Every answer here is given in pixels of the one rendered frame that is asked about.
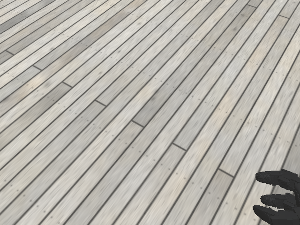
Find robot right hand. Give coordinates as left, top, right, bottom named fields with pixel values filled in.
left=252, top=169, right=300, bottom=225

